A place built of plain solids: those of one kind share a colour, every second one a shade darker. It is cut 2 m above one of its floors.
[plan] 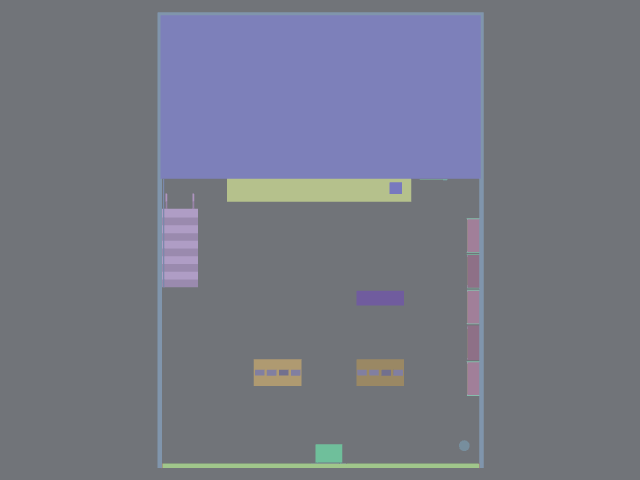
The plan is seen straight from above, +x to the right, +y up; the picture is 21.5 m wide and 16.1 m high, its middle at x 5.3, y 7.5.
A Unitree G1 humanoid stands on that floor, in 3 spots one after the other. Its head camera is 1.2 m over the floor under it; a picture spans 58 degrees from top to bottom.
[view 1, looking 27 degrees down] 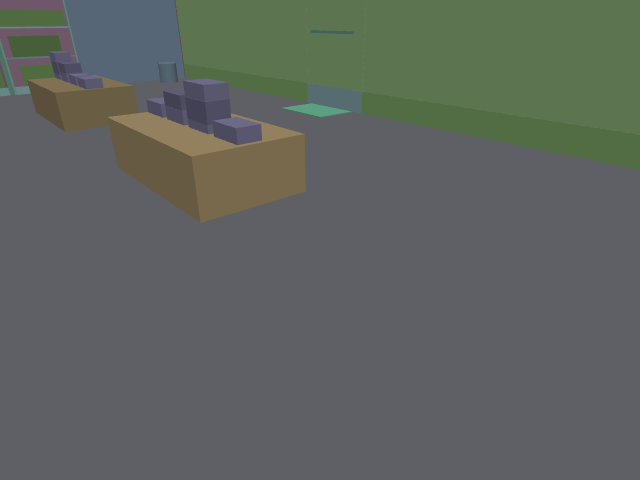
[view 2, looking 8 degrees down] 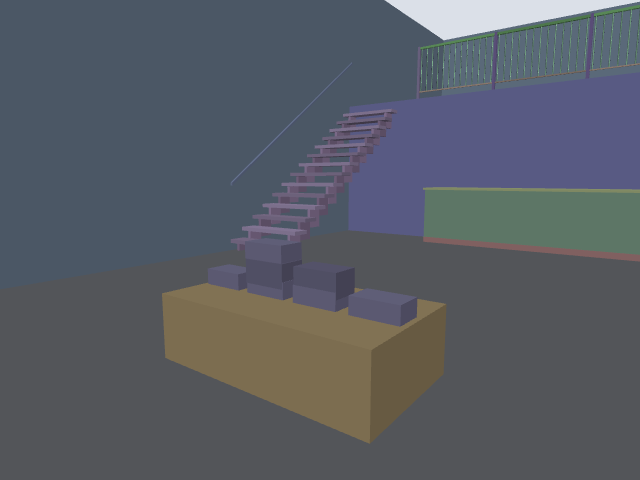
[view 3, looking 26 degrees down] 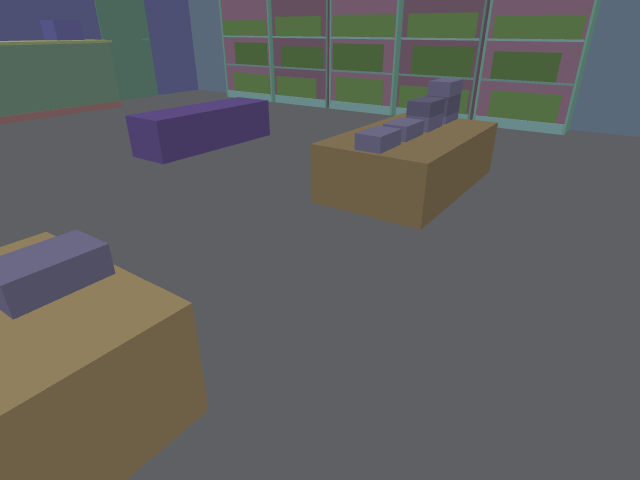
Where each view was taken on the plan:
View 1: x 0.60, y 4.61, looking -41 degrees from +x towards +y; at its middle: ground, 2.64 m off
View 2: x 5.60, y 1.00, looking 127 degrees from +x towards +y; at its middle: ground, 8.62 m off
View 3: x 4.00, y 1.65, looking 35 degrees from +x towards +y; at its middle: ground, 2.74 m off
